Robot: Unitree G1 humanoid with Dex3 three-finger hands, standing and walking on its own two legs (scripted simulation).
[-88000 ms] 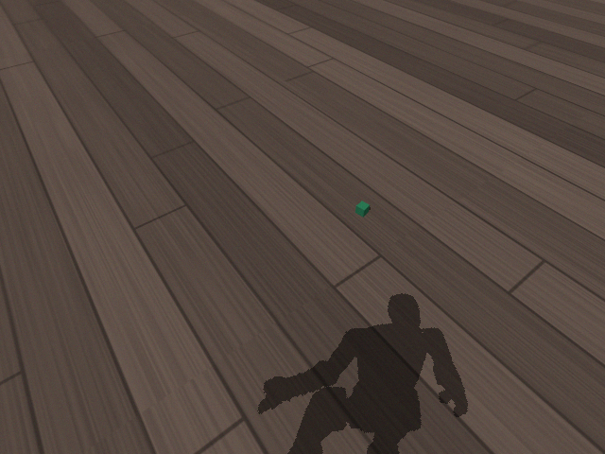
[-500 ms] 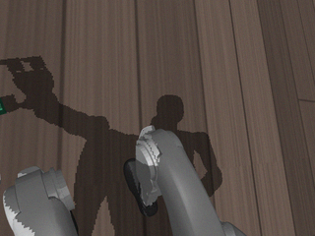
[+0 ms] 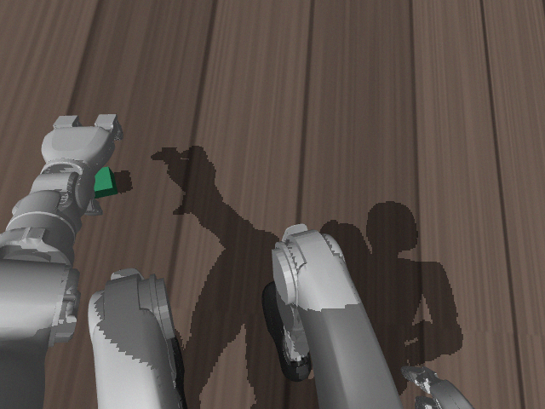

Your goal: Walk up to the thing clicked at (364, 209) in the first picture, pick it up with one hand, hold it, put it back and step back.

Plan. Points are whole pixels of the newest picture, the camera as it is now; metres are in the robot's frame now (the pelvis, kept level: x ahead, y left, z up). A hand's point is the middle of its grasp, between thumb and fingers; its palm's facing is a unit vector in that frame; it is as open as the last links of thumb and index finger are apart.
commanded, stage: withdraw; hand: left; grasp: from above
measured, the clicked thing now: (101, 182) +0.54 +0.20 -0.33
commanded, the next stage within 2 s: home in 0.20 s
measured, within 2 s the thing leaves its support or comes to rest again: neither
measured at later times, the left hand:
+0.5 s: hand (44, 124) +0.58 +0.23 -0.14, palm faces -0.36 -0.07 -0.93, open 13.2 cm
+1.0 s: hand out of the picture +0.35 +0.22 +0.04, palm faces -0.25 -0.70 -0.67, open 7.6 cm
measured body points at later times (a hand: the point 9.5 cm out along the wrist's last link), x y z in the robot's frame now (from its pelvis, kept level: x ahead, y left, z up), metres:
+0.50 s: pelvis +0.03 +0.01 -0.01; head +0.28 +0.05 +0.36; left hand +0.59 +0.23 -0.09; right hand +0.03 -0.25 -0.12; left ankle +0.09 +0.13 -0.32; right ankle +0.13 -0.13 -0.32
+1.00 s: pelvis +0.01 +0.01 +0.15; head +0.16 +0.04 +0.57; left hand +0.36 +0.26 +0.08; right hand +0.20 -0.26 +0.05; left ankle +0.09 +0.13 -0.32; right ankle +0.13 -0.13 -0.32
